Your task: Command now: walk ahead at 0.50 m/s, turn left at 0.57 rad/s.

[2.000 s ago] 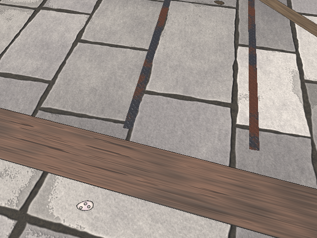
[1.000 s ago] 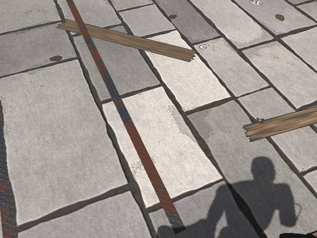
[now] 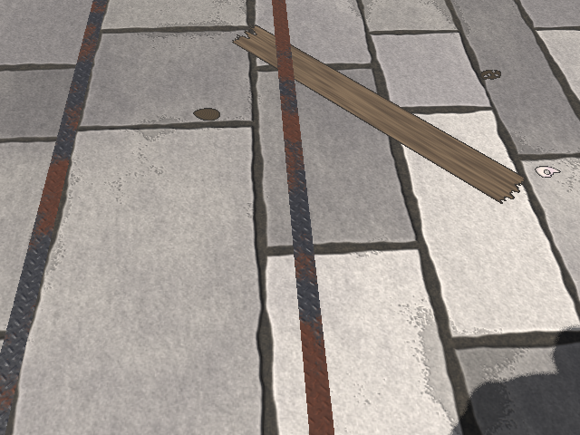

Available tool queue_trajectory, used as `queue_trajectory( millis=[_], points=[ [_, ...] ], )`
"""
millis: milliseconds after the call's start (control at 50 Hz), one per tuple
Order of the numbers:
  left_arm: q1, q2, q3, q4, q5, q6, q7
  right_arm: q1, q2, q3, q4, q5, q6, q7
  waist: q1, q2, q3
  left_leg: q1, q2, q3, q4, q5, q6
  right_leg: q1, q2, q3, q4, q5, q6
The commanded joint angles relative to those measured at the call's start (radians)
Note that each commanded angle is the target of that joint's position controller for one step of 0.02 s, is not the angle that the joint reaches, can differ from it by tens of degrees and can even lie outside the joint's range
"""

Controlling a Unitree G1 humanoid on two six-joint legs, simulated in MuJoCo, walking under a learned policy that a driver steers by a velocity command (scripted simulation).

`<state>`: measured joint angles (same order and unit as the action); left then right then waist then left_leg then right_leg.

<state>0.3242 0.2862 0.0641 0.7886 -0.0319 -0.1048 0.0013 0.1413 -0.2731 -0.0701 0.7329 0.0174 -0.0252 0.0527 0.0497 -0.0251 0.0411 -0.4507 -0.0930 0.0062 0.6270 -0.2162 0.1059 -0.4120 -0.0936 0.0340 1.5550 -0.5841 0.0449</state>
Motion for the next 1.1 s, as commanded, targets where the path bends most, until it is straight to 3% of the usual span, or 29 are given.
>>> queue_trajectory(
  millis=[20,40,60,120,160,220,260,300,320,340,360,380,420,440,500,580,660,740,780,800,820,840,860,880,900,920,960,1020,1100],
  points=[
    [-0.086,0.147,0.017,-0.155,-0.001,-0.039,0.032,0.095,-0.171,-0.04,-0.066,-0.017,-0.03,-0.028,-0.058,0.062,-0.218,0.569,0.44,-0.743,-0.306,0.016,0.288,-0.545,-0.025,0.102,-0.099,0.242,-0.017],
    [-0.067,0.151,0.023,-0.144,0.032,-0.022,0.04,0.027,-0.153,-0.033,-0.079,-0.016,-0.038,-0.031,-0.016,0.027,-0.134,0.381,0.386,-0.635,-0.308,0.218,0.275,-0.444,-0.046,0.116,-0.221,0.27,0.015],
    [-0.058,0.15,0.031,-0.138,0.053,-0.011,0.037,0.006,-0.145,-0.034,-0.081,-0.015,-0.035,-0.037,0.004,0.039,-0.1,0.274,0.339,-0.534,-0.31,0.292,0.255,-0.357,-0.055,0.109,-0.346,0.259,0.032],
    [-0.148,0.062,0.004,-0.161,0.062,-0.005,0.021,0.029,-0.16,-0.04,-0.065,-0.009,-0.033,-0.065,-0.024,0.059,-0.079,0.085,0.209,-0.318,-0.311,0.449,0.19,-0.153,-0.012,0.032,-0.681,0.41,0.057],
    [-0.207,0.035,-0.006,-0.166,0.05,-0.008,0.008,0.087,-0.168,-0.047,-0.043,0.003,-0.021,-0.076,-0.068,0.08,-0.106,0.089,0.167,-0.274,-0.306,0.4,0.152,-0.052,0.055,0.0,-0.849,0.595,0.052],
    [-0.283,0.057,0.002,-0.195,0.03,-0.008,-0.004,0.161,-0.145,-0.044,-0.017,0.014,-0.006,-0.076,-0.099,0.084,-0.085,0.171,0.184,-0.346,-0.265,0.241,0.122,-0.042,0.094,0.019,-0.974,0.6,0.026],
    [-0.28,0.086,0.017,-0.201,0.027,-0.016,-0.009,0.173,-0.141,-0.045,-0.015,0.016,-0.002,-0.074,-0.084,0.108,-0.075,0.22,0.202,-0.412,-0.223,0.153,0.099,-0.009,0.098,0.035,-1.021,0.552,-0.009],
    [-0.173,0.112,0.036,-0.177,0.031,-0.024,-0.005,0.15,-0.117,-0.038,-0.028,0.006,-0.002,-0.07,-0.016,0.123,-0.101,0.204,0.167,-0.417,-0.128,0.154,0.061,0.161,0.094,0.026,-1.072,0.529,-0.056],
    [-0.048,0.152,0.051,-0.162,0.042,-0.027,0.002,0.135,-0.073,-0.023,-0.043,-0.002,-0.008,-0.065,0.048,0.073,-0.181,0.121,0.11,-0.353,0.067,0.114,0.021,0.365,-0.005,0.114,-1.068,0.491,-0.105],
    [0.087,0.241,0.075,-0.136,0.064,-0.019,0.005,0.244,-0.009,-0.004,-0.067,0.017,-0.018,-0.066,0.037,-0.187,-0.336,-0.163,-0.034,-0.21,0.423,-0.174,-0.051,0.701,-0.24,0.507,-1.14,0.279,-0.257],
    [0.11,0.205,0.07,-0.127,0.041,-0.012,-0.001,0.249,-0.07,-0.006,-0.071,0.022,-0.022,-0.064,0.038,-0.278,-0.332,-0.339,0.011,-0.191,0.605,-0.379,-0.071,0.731,-0.334,0.787,-1.232,0.011,-0.302],
    [0.05,0.141,0.052,-0.145,0.033,-0.008,0.002,0.189,-0.144,-0.027,-0.069,0.021,-0.019,-0.062,0.051,-0.159,-0.193,-0.391,0.06,-0.196,0.67,-0.3,-0.076,0.62,-0.3,0.684,-1.264,-0.064,-0.266],
    [-0.06,0.096,0.036,-0.149,0.044,0.006,0.005,0.088,-0.14,-0.033,-0.095,0.002,-0.008,-0.061,0.015,-0.058,-0.047,-0.354,0.127,-0.143,0.63,-0.166,-0.085,0.391,-0.217,0.428,-1.291,0.158,-0.222],
    [-0.091,0.077,0.028,-0.148,0.048,0.006,0.007,0.087,-0.132,-0.037,-0.098,0.001,-0.002,-0.056,-0.011,-0.073,-0.033,-0.303,0.158,-0.142,0.592,-0.131,-0.086,0.318,-0.189,0.342,-1.314,0.246,-0.209],
    [-0.113,0.08,0.032,-0.127,0.037,-0.005,0.002,0.099,-0.084,-0.03,-0.103,0.006,0.017,-0.05,-0.036,-0.091,-0.022,-0.242,0.185,-0.107,0.515,-0.073,-0.101,0.241,-0.16,0.179,-1.384,0.372,-0.215],
    [-0.068,0.119,0.044,-0.076,0.037,-0.01,-0.003,0.036,-0.049,-0.013,-0.113,-0.003,0.009,-0.049,-0.027,-0.034,-0.032,-0.253,0.183,-0.119,0.31,0.075,-0.112,0.291,-0.167,0.074,-1.413,0.499,-0.242],
    [-0.039,0.148,0.05,-0.039,0.018,0.004,-0.003,-0.085,-0.033,0.002,-0.13,-0.004,-0.014,-0.025,0.007,-0.033,-0.005,-0.173,0.167,-0.043,0.075,0.203,-0.111,0.301,-0.139,-0.035,-1.406,0.545,-0.222],
    [0.026,0.179,0.056,0.013,0.0,0.023,-0.006,-0.164,-0.05,0.005,-0.159,0.003,-0.024,-0.011,0.025,-0.059,0.027,-0.14,0.15,-0.003,-0.041,0.119,-0.076,0.388,-0.185,-0.028,-1.368,0.587,-0.216],
    [0.015,0.201,0.059,0.03,-0.008,0.035,-0.003,-0.116,-0.08,-0.008,-0.151,-0.003,-0.029,-0.01,-0.025,-0.077,-0.002,-0.029,0.113,0.035,-0.103,0.061,-0.039,0.418,-0.193,-0.042,-1.276,0.79,-0.196],
    [0.006,0.196,0.054,0.038,-0.013,0.039,-0.001,-0.004,-0.109,-0.026,-0.115,-0.008,-0.03,-0.013,-0.091,-0.068,-0.069,0.148,0.078,0.066,-0.154,0.098,-0.012,0.395,-0.158,-0.09,-1.139,0.956,-0.171],
    [0.018,0.16,0.038,0.04,-0.003,0.038,0.003,0.156,-0.167,-0.054,-0.065,-0.01,-0.028,-0.022,-0.159,-0.049,-0.173,0.404,0.089,0.036,-0.132,0.123,0.02,0.286,-0.111,-0.138,-0.937,0.956,-0.132],
    [0.03,0.077,0.006,0.0,0.032,0.029,0.003,0.311,-0.266,-0.077,-0.041,-0.022,-0.022,-0.04,-0.195,0.135,-0.315,0.737,0.34,-0.321,-0.131,0.102,0.121,-0.025,-0.026,-0.173,-0.563,0.584,-0.069],
    [0.083,0.035,-0.013,-0.008,0.026,0.006,-0.002,0.31,-0.292,-0.071,-0.04,-0.014,-0.027,-0.035,-0.148,0.29,-0.42,0.854,0.492,-0.736,-0.288,-0.039,0.251,-0.266,0.11,-0.027,-0.333,-0.012,-0.041],
    [-0.002,0.138,0.015,-0.014,-0.003,-0.007,-0.009,0.27,-0.204,-0.047,-0.04,-0.007,-0.033,-0.032,-0.172,0.188,-0.316,0.785,0.456,-0.647,-0.316,-0.1,0.214,-0.374,0.05,0.043,-0.256,0.024,-0.048],
    [-0.065,0.151,0.019,-0.034,-0.013,-0.015,-0.011,0.212,-0.165,-0.033,-0.04,-0.005,-0.037,-0.031,-0.152,0.173,-0.199,0.661,0.413,-0.492,-0.326,-0.048,0.173,-0.401,0.005,0.022,-0.283,0.119,-0.067],
    [-0.092,0.136,0.017,-0.029,0.001,-0.016,-0.005,0.151,-0.135,-0.023,-0.043,-0.008,-0.039,-0.029,-0.122,0.111,-0.138,0.539,0.366,-0.397,-0.35,0.022,0.148,-0.363,-0.03,0.012,-0.338,0.201,-0.068],
    [-0.067,0.116,0.02,-0.018,0.016,0.0,-0.008,0.088,-0.09,-0.01,-0.048,-0.023,-0.046,-0.027,-0.061,0.13,-0.086,0.384,0.316,-0.294,-0.412,0.149,0.135,-0.262,-0.065,0.022,-0.415,0.302,-0.056],
    [-0.077,0.075,0.01,-0.021,0.023,0.026,-0.007,0.091,-0.11,-0.017,-0.023,-0.017,-0.064,-0.034,-0.035,0.097,-0.057,0.314,0.31,-0.208,-0.47,0.275,0.154,-0.252,-0.065,0.011,-0.505,0.377,-0.025],
    [-0.214,0.044,-0.007,-0.06,0.028,0.025,-0.013,0.137,-0.136,-0.021,0.017,-0.013,-0.063,-0.05,-0.07,0.083,-0.009,0.304,0.273,-0.106,-0.496,0.294,0.121,-0.253,-0.04,-0.004,-0.78,0.599,-0.013]
  ],
)
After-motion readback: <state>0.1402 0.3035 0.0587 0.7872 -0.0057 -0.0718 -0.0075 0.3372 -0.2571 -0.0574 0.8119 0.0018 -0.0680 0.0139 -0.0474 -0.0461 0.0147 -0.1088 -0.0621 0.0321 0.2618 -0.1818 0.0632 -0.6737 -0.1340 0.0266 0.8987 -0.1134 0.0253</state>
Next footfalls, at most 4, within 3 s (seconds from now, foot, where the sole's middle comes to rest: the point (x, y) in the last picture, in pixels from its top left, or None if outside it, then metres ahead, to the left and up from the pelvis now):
0.32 right None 0.37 -0.12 -0.76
0.82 left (208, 392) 0.51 0.22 -0.76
1.34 right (261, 252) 0.90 0.14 -0.76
1.86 left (151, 195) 1.07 0.47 -0.76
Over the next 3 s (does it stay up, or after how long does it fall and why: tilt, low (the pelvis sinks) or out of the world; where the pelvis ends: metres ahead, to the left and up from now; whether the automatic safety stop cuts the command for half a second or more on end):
stays up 1.59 0.33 0.01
